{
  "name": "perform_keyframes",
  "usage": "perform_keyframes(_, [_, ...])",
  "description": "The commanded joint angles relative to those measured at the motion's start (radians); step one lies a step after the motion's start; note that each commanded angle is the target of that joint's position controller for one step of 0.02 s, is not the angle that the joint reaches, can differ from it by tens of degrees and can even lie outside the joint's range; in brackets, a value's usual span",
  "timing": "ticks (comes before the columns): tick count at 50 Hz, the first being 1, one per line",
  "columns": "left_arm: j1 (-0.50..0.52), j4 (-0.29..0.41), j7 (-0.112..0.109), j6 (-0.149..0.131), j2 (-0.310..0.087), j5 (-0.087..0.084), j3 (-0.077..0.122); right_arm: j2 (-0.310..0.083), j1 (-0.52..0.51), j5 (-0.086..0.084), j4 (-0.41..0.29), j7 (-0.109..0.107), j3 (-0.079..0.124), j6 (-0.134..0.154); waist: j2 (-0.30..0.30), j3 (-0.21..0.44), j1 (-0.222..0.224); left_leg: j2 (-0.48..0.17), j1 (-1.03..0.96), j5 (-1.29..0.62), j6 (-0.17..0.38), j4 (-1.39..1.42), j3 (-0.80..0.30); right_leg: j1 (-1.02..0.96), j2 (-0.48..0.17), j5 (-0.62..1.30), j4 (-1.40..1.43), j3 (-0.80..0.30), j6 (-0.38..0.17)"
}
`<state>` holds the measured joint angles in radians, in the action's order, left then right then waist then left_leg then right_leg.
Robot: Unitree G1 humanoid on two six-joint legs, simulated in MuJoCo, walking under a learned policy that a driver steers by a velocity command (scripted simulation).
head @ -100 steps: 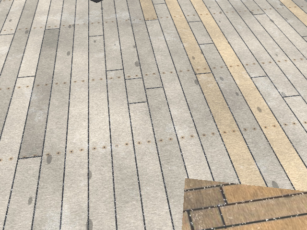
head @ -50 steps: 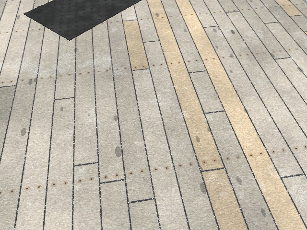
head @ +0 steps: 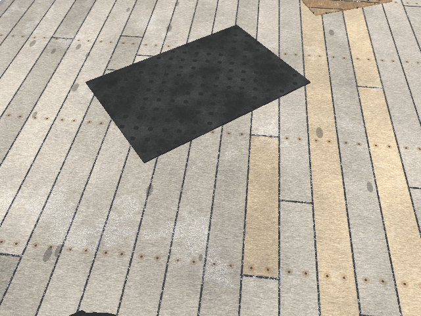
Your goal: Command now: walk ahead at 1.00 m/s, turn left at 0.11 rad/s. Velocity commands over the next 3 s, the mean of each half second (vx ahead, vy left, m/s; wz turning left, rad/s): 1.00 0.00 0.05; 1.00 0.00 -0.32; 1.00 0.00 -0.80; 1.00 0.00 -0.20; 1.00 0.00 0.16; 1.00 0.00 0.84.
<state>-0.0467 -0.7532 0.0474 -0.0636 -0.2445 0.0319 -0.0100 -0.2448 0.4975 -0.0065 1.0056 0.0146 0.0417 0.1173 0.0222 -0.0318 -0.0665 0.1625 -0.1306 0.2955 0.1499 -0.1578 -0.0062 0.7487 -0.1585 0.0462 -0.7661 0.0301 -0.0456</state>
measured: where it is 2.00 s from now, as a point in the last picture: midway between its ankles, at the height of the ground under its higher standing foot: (263, 55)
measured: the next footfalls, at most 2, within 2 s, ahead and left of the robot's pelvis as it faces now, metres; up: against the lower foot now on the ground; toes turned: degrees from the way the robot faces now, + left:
right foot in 0.14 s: +0.36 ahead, -0.12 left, +0.00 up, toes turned -3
left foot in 0.60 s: +0.82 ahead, +0.07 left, +0.00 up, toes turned +3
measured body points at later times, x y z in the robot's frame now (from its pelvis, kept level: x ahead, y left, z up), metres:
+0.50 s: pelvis +0.49 -0.04 +0.00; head +0.52 -0.04 +0.45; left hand +0.38 +0.20 -0.14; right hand +0.74 -0.24 -0.07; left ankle +0.73 +0.10 -0.68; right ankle +0.32 -0.12 -0.73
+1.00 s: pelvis +0.98 -0.03 -0.02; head +1.01 -0.05 +0.43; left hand +1.24 +0.16 -0.11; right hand +0.88 -0.28 -0.16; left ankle +0.78 +0.07 -0.73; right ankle +1.20 -0.15 -0.69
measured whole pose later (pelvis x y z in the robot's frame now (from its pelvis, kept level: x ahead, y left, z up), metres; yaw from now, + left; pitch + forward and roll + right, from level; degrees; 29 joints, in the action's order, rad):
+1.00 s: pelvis +0.98 -0.03 -0.02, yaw -10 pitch +1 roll +2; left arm -0.02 -0.76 0.07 -0.05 -0.27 0.02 0.01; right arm -0.24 0.47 0.01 0.98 -0.01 0.03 0.13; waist 0.02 -0.04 -0.05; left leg 0.06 -0.28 0.40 0.00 -0.10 0.23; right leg 0.74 -0.03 0.11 -0.68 0.13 -0.15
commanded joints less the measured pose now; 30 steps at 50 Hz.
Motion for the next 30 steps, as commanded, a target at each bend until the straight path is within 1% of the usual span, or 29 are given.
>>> perform_keyframes(1, [0.141, 0.09, 0.003, -0.016, -0.051, -0.018, 0.0, -0.153, 0.018, -0.003, -0.035, -0.006, 0.024, 0.026, -0.061, -0.11, -0.003, -0.246, 0.195, -0.76, 0.012, 0.145, -0.066, -0.234, 0.094, 0.174, 0.189, 0.095, -0.035])
perform_keyframes(2, [0.13, 0.088, -0.002, -0.017, -0.077, -0.015, 0.007, -0.17, 0.008, 0.002, -0.035, -0.011, 0.026, 0.025, -0.068, -0.084, 0.013, -0.258, 0.11, -0.905, 0.0, 0.108, -0.045, -0.251, 0.121, 0.15, 0.225, 0.098, -0.05])
perform_keyframes(3, [0.106, 0.083, -0.007, -0.018, -0.099, -0.011, 0.016, -0.191, 0.011, 0.008, -0.034, -0.016, 0.029, 0.022, -0.086, -0.036, 0.028, -0.275, 0.034, -1.097, -0.012, 0.043, -0.038, -0.288, 0.163, 0.097, 0.233, 0.114, -0.061])
perform_keyframes(4, [0.044, 0.071, -0.015, -0.018, -0.125, -0.009, 0.026, -0.215, 0.006, 0.02, -0.031, -0.025, 0.034, 0.013, -0.121, 0.014, 0.071, -0.296, -0.019, -1.257, -0.019, -0.06, -0.035, -0.348, 0.2, 0.015, 0.227, 0.111, -0.071])
perform_keyframes(5, [-0.099, 0.035, -0.027, -0.019, -0.163, -0.013, 0.044, -0.237, -0.018, 0.038, -0.031, -0.034, 0.039, 0.0, -0.144, 0.093, 0.151, -0.317, -0.03, -1.32, -0.023, -0.227, -0.039, -0.48, 0.217, -0.054, 0.22, 0.077, -0.089])
perform_keyframes(6, [-0.314, -0.033, -0.044, -0.014, -0.195, -0.015, 0.064, -0.25, -0.071, 0.051, -0.04, -0.041, 0.044, -0.015, -0.14, 0.189, 0.261, -0.315, 0.019, -1.279, -0.019, -0.475, -0.025, -0.67, 0.219, -0.126, 0.229, 0.071, -0.102])
perform_keyframes(7, [-0.521, -0.087, -0.065, -0.005, -0.242, -0.003, 0.087, -0.221, -0.113, 0.06, -0.053, -0.043, 0.039, -0.02, -0.116, 0.27, 0.351, -0.275, 0.195, -1.065, -0.016, -0.797, -0.005, -0.899, 0.122, -0.286, 0.178, -0.017, -0.128])
perform_keyframes(8, [-0.531, -0.093, -0.068, -0.008, -0.344, 0.039, 0.118, -0.027, 0.045, 0.012, -0.093, -0.015, -0.003, -0.011, 0.23, 0.383, 0.195, -0.095, 0.624, -0.115, -0.057, -1.283, -0.003, -1.202, -0.197, -0.54, 0.239, -0.548, -0.276])
perform_keyframes(9, [-0.485, -0.093, -0.042, -0.003, -0.265, 0.011, 0.113, -0.106, 0.02, -0.002, -0.093, -0.014, 0.004, 0.008, 0.193, 0.443, 0.211, -0.053, 0.791, 0.135, -0.028, -1.39, -0.115, -1.224, -0.222, -0.687, 0.462, -0.9, -0.304])
perform_keyframes(10, [-0.356, -0.088, -0.036, -0.012, -0.206, 0.008, 0.104, -0.125, -0.117, -0.003, -0.134, -0.021, 0.005, 0.009, 0.1, 0.214, 0.17, -0.143, 0.884, 0.018, -0.017, -1.365, -0.112, -1.053, -0.184, -0.659, 0.498, -0.722, -0.27])
perform_keyframes(11, [-0.318, -0.096, -0.029, -0.02, -0.131, 0.004, 0.088, -0.127, -0.185, 0.009, -0.151, -0.016, -0.001, 0.009, -0.034, 0.125, 0.153, -0.183, 0.858, -0.037, -0.018, -1.296, -0.101, -0.89, -0.157, -0.542, 0.52, -0.582, -0.246])
perform_keyframes(12, [-0.306, -0.112, -0.03, -0.026, -0.095, 0.01, 0.077, -0.103, -0.213, 0.021, -0.159, -0.007, -0.005, 0.001, -0.077, 0.054, 0.117, -0.21, 0.813, -0.045, -0.02, -1.244, -0.105, -0.75, -0.108, -0.463, 0.546, -0.472, -0.212])
perform_keyframes(13, [-0.323, -0.138, -0.034, -0.033, -0.063, 0.009, 0.064, -0.084, -0.21, 0.038, -0.177, 0.003, -0.01, -0.014, -0.059, 0.019, 0.075, -0.226, 0.76, -0.045, -0.03, -1.197, -0.109, -0.64, -0.07, -0.381, 0.556, -0.396, -0.188])
perform_keyframes(14, [-0.321, -0.157, -0.038, -0.038, -0.064, -0.002, 0.06, -0.046, -0.186, 0.047, -0.178, 0.016, -0.022, -0.031, -0.024, 0.01, 0.037, -0.244, 0.746, -0.032, -0.045, -1.165, -0.103, -0.579, -0.051, -0.445, 0.602, -0.352, -0.179])
perform_keyframes(15, [-0.323, -0.165, -0.039, -0.048, -0.079, -0.013, 0.063, -0.039, -0.205, 0.052, -0.194, 0.025, -0.028, -0.043, 0.004, -0.028, 0.024, -0.267, 0.766, -0.03, -0.061, -1.119, -0.095, -0.529, -0.045, -0.454, 0.643, -0.329, -0.181])
perform_keyframes(16, [-0.327, -0.171, -0.036, -0.057, -0.089, -0.017, 0.064, -0.043, -0.258, 0.054, -0.217, 0.031, -0.031, -0.05, 0.01, -0.068, 0.022, -0.287, 0.808, -0.056, -0.074, -1.072, -0.076, -0.499, -0.032, -0.431, 0.679, -0.291, -0.18])
perform_keyframes(17, [-0.338, -0.173, -0.031, -0.063, -0.09, -0.02, 0.063, -0.05, -0.323, 0.053, -0.245, 0.034, -0.034, -0.052, -0.003, -0.102, 0.029, -0.295, 0.836, -0.115, -0.083, -1.001, -0.042, -0.473, -0.001, -0.374, 0.713, -0.231, -0.174])
perform_keyframes(18, [-0.367, -0.176, -0.026, -0.069, -0.097, -0.025, 0.064, -0.054, -0.394, 0.053, -0.276, 0.036, -0.039, -0.049, -0.008, -0.127, 0.045, -0.303, 0.847, -0.181, -0.088, -0.9, -0.007, -0.468, 0.023, -0.263, 0.732, -0.178, -0.168])
perform_keyframes(19, [-0.371, -0.177, -0.024, -0.073, -0.111, -0.028, 0.068, -0.051, -0.451, 0.053, -0.303, 0.04, -0.047, -0.043, 0.007, -0.136, 0.051, -0.307, 0.822, -0.263, -0.095, -0.777, 0.014, -0.452, 0.038, -0.195, 0.747, -0.144, -0.167])
perform_keyframes(20, [-0.375, -0.175, -0.022, -0.077, -0.109, -0.034, 0.069, -0.05, -0.484, 0.047, -0.309, 0.045, -0.051, -0.04, -0.017, -0.133, 0.06, -0.292, 0.764, -0.355, -0.096, -0.675, 0.042, -0.441, 0.071, -0.117, 0.757, -0.092, -0.152])
perform_keyframes(21, [-0.401, -0.179, -0.022, -0.085, -0.122, -0.041, 0.071, -0.038, -0.527, 0.039, -0.324, 0.052, -0.06, -0.034, -0.013, -0.136, 0.076, -0.279, 0.69, -0.426, -0.087, -0.572, 0.073, -0.433, 0.063, -0.019, 0.783, -0.075, -0.142])
perform_keyframes(23, [-0.458, -0.199, -0.027, -0.091, -0.142, -0.05, 0.072, -0.041, -0.593, 0.028, -0.339, 0.054, -0.063, -0.031, -0.015, -0.142, 0.104, -0.245, 0.641, -0.529, -0.066, -0.456, 0.109, -0.543, 0.035, 0.168, 0.825, -0.051, -0.126])
perform_keyframes(24, [-0.463, -0.202, -0.028, -0.089, -0.158, -0.048, 0.074, -0.05, -0.589, 0.024, -0.335, 0.049, -0.061, -0.034, -0.011, -0.118, 0.103, -0.226, 0.654, -0.534, -0.058, -0.428, 0.118, -0.644, 0.035, 0.273, 0.807, -0.026, -0.117])
perform_keyframes(25, [-0.474, -0.208, -0.031, -0.085, -0.173, -0.041, 0.075, -0.062, -0.595, 0.03, -0.343, 0.044, -0.059, -0.029, 0.014, -0.114, 0.1, -0.211, 0.656, -0.507, -0.041, -0.383, 0.126, -0.733, 0.014, 0.437, 0.758, -0.011, -0.109])
perform_keyframes(26, [-0.484, -0.215, -0.037, -0.079, -0.186, -0.034, 0.076, -0.082, -0.589, 0.038, -0.341, 0.036, -0.052, -0.027, 0.034, -0.075, 0.092, -0.172, 0.631, -0.44, -0.027, -0.374, 0.148, -0.821, 0.001, 0.646, 0.691, 0.001, -0.099])
perform_keyframes(27, [-0.495, -0.224, -0.045, -0.068, -0.201, -0.023, 0.078, -0.101, -0.553, 0.044, -0.333, 0.027, -0.042, -0.027, 0.064, -0.021, 0.069, -0.13, 0.583, -0.354, -0.014, -0.377, 0.16, -0.89, -0.01, 0.822, 0.593, 0.011, -0.089])
perform_keyframes(28, [-0.49, -0.228, -0.058, -0.052, -0.223, -0.008, 0.082, -0.134, -0.442, 0.043, -0.306, 0.016, -0.027, -0.027, 0.1, 0.057, 0.01, -0.098, 0.462, -0.266, 0.002, -0.381, 0.146, -0.913, -0.027, 0.923, 0.431, 0.014, -0.08])
perform_keyframes(29, [-0.461, -0.227, -0.07, -0.035, -0.24, 0.005, 0.087, -0.171, -0.233, 0.041, -0.241, 0.002, -0.006, -0.029, 0.115, 0.162, -0.09, -0.083, 0.261, -0.2, 0.021, -0.379, 0.128, -0.876, -0.032, 0.926, 0.184, 0.026, -0.072])
perform_keyframes(30, [-0.421, -0.208, -0.073, -0.028, -0.222, 0.01, 0.084, -0.221, -0.027, 0.051, -0.182, -0.016, 0.018, -0.034, 0.099, 0.257, -0.184, -0.173, 0.013, -0.114, 0.049, -0.402, 0.041, -0.704, -0.001, 0.713, -0.118, 0.033, -0.069])
Over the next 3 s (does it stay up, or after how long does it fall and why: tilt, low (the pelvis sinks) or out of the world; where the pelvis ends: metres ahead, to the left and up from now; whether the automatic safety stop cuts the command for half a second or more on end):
stays up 2.61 -1.00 0.01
